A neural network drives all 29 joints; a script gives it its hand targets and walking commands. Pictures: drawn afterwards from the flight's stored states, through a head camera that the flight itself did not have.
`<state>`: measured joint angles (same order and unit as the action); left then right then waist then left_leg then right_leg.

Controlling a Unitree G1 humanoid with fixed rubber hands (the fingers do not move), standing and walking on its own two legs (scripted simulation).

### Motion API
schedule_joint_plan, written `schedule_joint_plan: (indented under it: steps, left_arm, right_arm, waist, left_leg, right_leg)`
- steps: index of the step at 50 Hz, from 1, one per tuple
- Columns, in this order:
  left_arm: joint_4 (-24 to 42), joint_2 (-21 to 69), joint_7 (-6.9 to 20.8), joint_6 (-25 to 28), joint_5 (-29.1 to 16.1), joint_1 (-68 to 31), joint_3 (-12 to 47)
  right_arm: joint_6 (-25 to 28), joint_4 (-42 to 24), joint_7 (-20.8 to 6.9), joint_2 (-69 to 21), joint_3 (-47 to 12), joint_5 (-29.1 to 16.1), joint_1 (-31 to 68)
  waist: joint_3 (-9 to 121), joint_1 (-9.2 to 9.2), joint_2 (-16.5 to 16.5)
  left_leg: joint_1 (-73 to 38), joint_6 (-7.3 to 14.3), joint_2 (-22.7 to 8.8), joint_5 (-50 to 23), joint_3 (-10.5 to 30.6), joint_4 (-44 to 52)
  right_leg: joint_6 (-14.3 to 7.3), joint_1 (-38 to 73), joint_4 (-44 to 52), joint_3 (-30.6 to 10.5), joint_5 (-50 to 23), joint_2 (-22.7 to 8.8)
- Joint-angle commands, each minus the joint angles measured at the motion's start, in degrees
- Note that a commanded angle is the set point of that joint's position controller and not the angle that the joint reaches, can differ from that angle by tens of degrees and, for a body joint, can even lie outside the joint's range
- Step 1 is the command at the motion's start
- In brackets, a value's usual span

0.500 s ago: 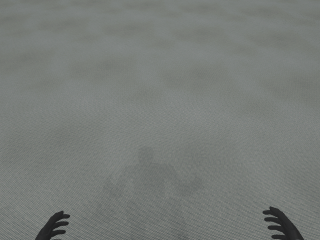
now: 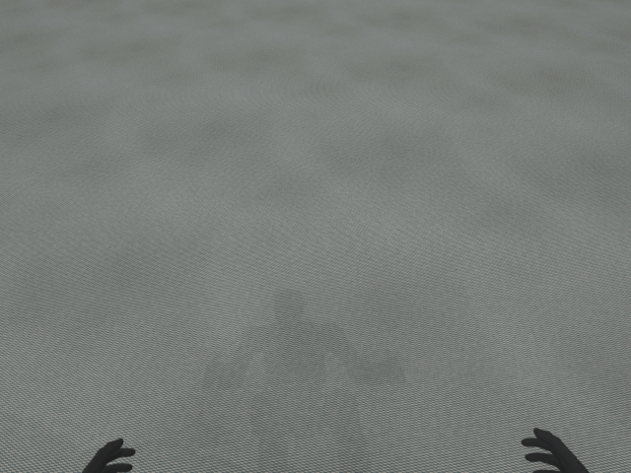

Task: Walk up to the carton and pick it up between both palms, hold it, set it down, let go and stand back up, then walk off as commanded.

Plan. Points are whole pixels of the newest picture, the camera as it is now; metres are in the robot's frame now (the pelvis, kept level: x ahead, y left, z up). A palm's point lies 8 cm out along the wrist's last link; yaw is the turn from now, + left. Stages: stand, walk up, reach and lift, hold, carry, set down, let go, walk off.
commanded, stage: stand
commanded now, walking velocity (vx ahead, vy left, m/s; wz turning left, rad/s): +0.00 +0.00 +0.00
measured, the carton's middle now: out of the picture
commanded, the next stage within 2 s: none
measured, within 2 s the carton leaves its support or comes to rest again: neither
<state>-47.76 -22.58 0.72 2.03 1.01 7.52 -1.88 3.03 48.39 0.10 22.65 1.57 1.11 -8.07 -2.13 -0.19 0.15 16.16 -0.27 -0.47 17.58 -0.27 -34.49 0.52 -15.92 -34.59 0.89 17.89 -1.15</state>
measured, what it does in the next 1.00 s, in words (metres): stands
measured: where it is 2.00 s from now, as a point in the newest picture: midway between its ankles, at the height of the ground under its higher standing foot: outside the picture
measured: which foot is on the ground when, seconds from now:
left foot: down 0.00-1.00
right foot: down 0.00-1.00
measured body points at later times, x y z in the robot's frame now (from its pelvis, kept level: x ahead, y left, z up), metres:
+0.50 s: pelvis +0.00 +0.00 +0.02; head +0.00 +0.00 +0.47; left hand +0.13 +0.31 -0.09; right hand +0.11 -0.32 -0.10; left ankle +0.01 +0.12 -0.73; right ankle +0.01 -0.12 -0.73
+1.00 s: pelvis +0.00 +0.00 +0.02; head +0.01 +0.00 +0.47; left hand +0.11 +0.31 -0.10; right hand +0.10 -0.33 -0.10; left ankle +0.01 +0.12 -0.73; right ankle +0.01 -0.13 -0.73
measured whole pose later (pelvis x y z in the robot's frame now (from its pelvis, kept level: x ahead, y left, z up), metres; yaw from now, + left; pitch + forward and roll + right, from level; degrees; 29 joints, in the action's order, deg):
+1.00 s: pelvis +0.00 +0.00 +0.02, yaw -1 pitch -2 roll +0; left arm -60.3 -23.0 0.4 1.3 0.7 4.9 -1.0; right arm 1.9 60.9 0.0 22.9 1.0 0.9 -5.0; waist -2.4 -0.1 0.4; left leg 7.9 -0.7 -0.9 9.9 -1.3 -19.7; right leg 0.3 -8.6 -20.9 0.3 10.5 -0.8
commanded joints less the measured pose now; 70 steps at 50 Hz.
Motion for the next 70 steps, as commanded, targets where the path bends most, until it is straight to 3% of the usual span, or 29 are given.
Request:
schedule_joint_plan:
  steps: [1,4,9,11,12,16,21,24,25,26,29,32,34,37,38,45,46,47,49,50,53,55,56,59,61,62,63,64,70]
  left_arm:
    - [2.44,-9.14,-0.22,0.79,-0.07,-3.53,-2.10]
    - [1.11,-9.93,-0.27,0.57,0.16,-2.88,-1.86]
    - [-1.28,-9.48,-0.08,0.48,-0.37,-3.50,-1.34]
    - [-2.20,-9.88,-0.03,0.38,-0.34,-3.86,-1.18]
    - [-2.58,-10.16,-0.20,0.41,-0.21,-4.50,-1.06]
    - [-3.83,-9.28,-0.28,0.50,-0.48,-4.40,-0.78]
    - [-5.65,-9.30,-0.25,0.19,-0.27,-5.05,-0.68]
    - [-6.45,-10.40,-0.21,0.06,-0.42,-5.32,-0.87]
    - [-7.19,-9.35,-0.32,0.01,-0.50,-4.52,-0.52]
    - [-7.62,-9.47,-0.35,0.10,-0.42,-4.72,-0.66]
    - [-7.55,-10.29,-0.29,0.32,-0.34,-5.04,-1.23]
    - [-8.10,-10.42,-0.44,0.13,-0.30,-5.70,-0.95]
    - [-8.63,-9.38,-0.20,0.06,-0.66,-4.64,-0.69]
    - [-9.21,-9.11,-0.39,0.10,0.02,-5.11,-0.41]
    - [-8.97,-9.91,-0.57,-0.18,-0.64,-5.05,-0.66]
    - [-10.02,-9.82,-0.60,-0.34,-0.42,-4.96,-0.55]
    - [-9.93,-10.23,-0.61,-0.35,-0.20,-4.85,-0.94]
    - [-9.96,-10.39,-0.72,-0.22,-0.19,-5.11,-0.59]
    - [-9.93,-9.94,-0.54,0.07,-0.44,-5.03,-0.79]
    - [-10.02,-10.34,-0.56,-0.02,-0.43,-5.50,-0.70]
    - [-10.22,-10.91,-0.77,-0.20,-0.56,-4.47,-0.76]
    - [-10.26,-10.21,-0.72,-0.36,-0.40,-5.53,-0.67]
    - [-10.39,-10.12,-0.80,-0.62,-0.42,-5.42,-0.66]
    - [-11.21,-10.06,-0.78,-0.65,-0.53,-4.72,-0.46]
    - [-10.78,-9.76,-0.70,-0.55,-0.46,-4.98,-0.57]
    - [-10.67,-11.37,-0.98,-0.47,-0.43,-5.50,-0.74]
    - [-10.54,-10.25,-0.90,-0.58,-0.62,-5.49,-0.58]
    - [-10.40,-10.24,-0.72,-0.58,-0.67,-5.75,-0.49]
    - [-11.09,-10.58,-0.61,-0.75,-0.47,-5.16,-0.64]
  right_arm:
    - [0.42,-2.02,0.06,9.04,1.97,0.00,3.28]
    - [0.15,-0.72,0.12,9.51,1.97,-0.15,3.07]
    - [0.51,1.40,-0.08,9.59,1.80,-0.27,3.38]
    - [0.19,2.06,0.10,9.07,1.51,-0.64,3.11]
    - [0.21,2.27,-0.15,9.10,1.40,-0.39,3.53]
    - [0.25,4.38,0.14,9.72,1.55,-0.09,3.64]
    - [0.25,5.52,0.00,9.08,1.39,-0.06,4.65]
    - [-0.05,6.25,-0.08,8.68,1.04,-0.56,4.66]
    - [-0.01,6.49,0.03,8.84,1.24,-0.26,4.16]
    - [-0.01,7.00,0.05,9.18,1.05,-0.25,3.93]
    - [-0.10,7.77,-0.05,9.84,1.22,-0.18,4.87]
    - [-0.61,8.02,-0.06,9.31,1.25,-0.34,5.74]
    - [-0.48,8.61,0.07,10.72,1.61,-0.41,4.47]
    - [-0.50,9.25,0.22,9.70,1.07,-0.12,3.74]
    - [-0.65,8.88,0.38,10.40,1.43,-0.12,4.69]
    - [-0.62,10.09,0.05,9.82,1.31,-0.21,4.43]
    - [-0.47,9.90,0.26,9.89,1.22,-0.31,5.37]
    - [-0.63,9.74,-0.01,9.75,1.16,-0.06,5.84]
    - [-0.55,10.08,0.21,10.47,1.34,-0.27,5.19]
    - [-0.66,9.98,0.07,10.03,1.08,-0.46,4.92]
    - [-0.99,10.11,0.33,10.04,0.98,-0.60,4.97]
    - [-0.74,10.34,0.47,10.06,1.03,-0.26,3.90]
    - [-0.71,10.41,0.30,10.50,1.17,-0.29,5.52]
    - [-0.90,10.35,0.18,10.01,0.80,-0.14,5.04]
    - [-0.76,10.73,0.47,10.25,0.84,-0.22,4.36]
    - [-0.91,10.34,0.37,8.98,0.63,-0.59,4.95]
    - [-0.99,10.65,0.19,9.65,0.57,-0.31,5.03]
    - [-1.02,9.98,0.20,9.29,0.63,-0.40,6.53]
    - [-0.83,10.50,0.31,10.45,0.99,-0.49,6.52]
  waist:
    - [4.95,-0.07,0.46]
    - [3.86,-0.55,-1.15]
    - [5.16,-0.13,-1.09]
    - [3.73,-0.40,1.00]
    - [3.36,-0.13,0.01]
    - [2.55,0.14,1.35]
    - [3.73,-0.19,-1.49]
    - [3.53,-0.27,0.79]
    - [3.72,-0.14,-0.72]
    - [1.83,-0.43,0.31]
    - [4.24,0.63,0.68]
    - [2.93,-0.01,1.35]
    - [3.71,-0.19,-0.87]
    - [2.72,-0.39,1.49]
    - [2.46,-0.44,-0.33]
    - [2.89,-0.15,-0.97]
    - [2.45,0.37,0.52]
    - [3.33,0.06,-0.89]
    - [3.98,0.21,1.28]
    - [3.38,-0.33,-0.95]
    - [3.60,-0.05,1.49]
    - [5.00,-0.66,1.03]
    - [2.96,-0.05,-0.62]
    - [2.71,-0.31,0.38]
    - [2.98,0.09,-1.13]
    - [2.20,-0.44,2.60]
    - [2.63,0.18,-0.19]
    - [3.13,0.10,-0.84]
    - [3.04,0.23,0.74]
  left_leg:
    - [-2.76,3.03,-5.55,-7.89,5.17,7.63]
    - [-3.07,2.70,-5.13,-8.46,4.81,8.91]
    - [-4.50,2.64,-5.78,-11.21,4.89,10.17]
    - [-4.96,2.46,-5.75,-10.84,5.02,11.93]
    - [-5.28,1.97,-5.77,-10.40,4.68,12.18]
    - [-5.73,2.28,-5.73,-11.90,5.10,13.72]
    - [-7.04,1.86,-6.01,-11.60,4.71,15.25]
    - [-7.39,1.76,-6.29,-12.34,4.77,15.81]
    - [-7.94,1.80,-6.45,-12.64,4.60,15.29]
    - [-6.43,1.59,-6.04,-12.56,4.73,15.95]
    - [-7.55,1.68,-6.25,-10.74,4.62,16.83]
    - [-8.95,1.46,-6.27,-9.30,4.33,17.15]
    - [-8.45,1.73,-6.41,-9.31,4.57,16.95]
    - [-8.18,1.58,-6.89,-10.20,4.81,17.66]
    - [-8.81,1.42,-6.48,-11.71,4.71,17.46]
    - [-8.35,1.56,-6.81,-9.58,4.80,18.25]
    - [-8.72,1.34,-6.63,-10.21,4.12,18.02]
    - [-9.25,1.45,-6.94,-10.74,4.72,18.07]
    - [-10.17,1.59,-6.77,-12.81,4.48,17.64]
    - [-9.76,1.37,-6.55,-12.92,3.59,16.95]
    - [-9.79,1.58,-6.96,-13.62,4.77,17.60]
    - [-10.77,1.18,-6.76,-13.40,4.04,17.15]
    - [-9.53,1.36,-6.83,-13.27,4.32,17.35]
    - [-9.34,1.48,-7.00,-13.71,4.22,17.35]
    - [-8.94,1.29,-6.70,-13.80,3.77,17.34]
    - [-9.56,1.08,-7.04,-13.31,4.71,18.01]
    - [-8.79,1.22,-6.90,-12.89,4.64,18.18]
    - [-8.84,1.17,-6.95,-12.89,3.92,17.61]
    - [-9.60,1.42,-7.04,-11.70,4.57,18.82]
  right_leg:
    - [-4.09,1.61,7.15,-4.77,-7.67,-4.79]
    - [-3.72,2.10,9.52,-5.68,-9.04,-5.28]
    - [-3.51,4.16,9.99,-4.84,-9.70,-5.46]
    - [-3.23,3.67,10.90,-5.07,-9.03,-5.62]
    - [-3.44,3.56,11.64,-5.77,-8.17,-5.79]
    - [-3.21,5.06,13.31,-5.53,-10.08,-5.78]
    - [-3.07,6.18,14.82,-5.77,-8.67,-5.89]
    - [-2.84,6.60,15.57,-5.63,-9.60,-5.90]
    - [-2.94,7.04,15.65,-5.56,-10.46,-6.21]
    - [-2.88,6.66,15.98,-5.65,-10.89,-6.15]
    - [-2.61,7.61,15.80,-5.76,-8.99,-6.28]
    - [-2.53,5.86,16.95,-5.72,-8.26,-5.90]
    - [-2.81,6.66,17.16,-6.21,-8.74,-6.55]
    - [-2.41,6.97,17.04,-5.53,-9.96,-6.08]
    - [-2.57,5.79,16.91,-5.60,-9.53,-5.80]
    - [-2.62,6.64,17.67,-5.86,-7.74,-6.26]
    - [-2.38,6.24,17.60,-5.99,-9.09,-5.85]
    - [-2.56,6.98,17.45,-5.72,-9.92,-6.11]
    - [-2.56,7.33,17.20,-6.10,-11.03,-6.35]
    - [-2.53,7.04,17.44,-6.46,-11.92,-6.15]
    - [-2.51,7.79,17.37,-5.91,-11.29,-6.21]
    - [-2.54,7.91,17.25,-6.27,-11.71,-6.50]
    - [-2.36,7.55,17.48,-5.97,-11.76,-5.98]
    - [-2.40,8.03,17.33,-5.94,-12.54,-6.29]
    - [-2.42,8.58,18.10,-6.39,-12.57,-6.31]
    - [-2.40,6.98,17.46,-5.31,-12.20,-6.07]
    - [-2.12,8.18,17.56,-5.76,-11.61,-6.17]
    - [-2.27,8.09,17.67,-5.93,-11.39,-6.11]
    - [-2.21,7.97,17.68,-5.57,-10.28,-5.97]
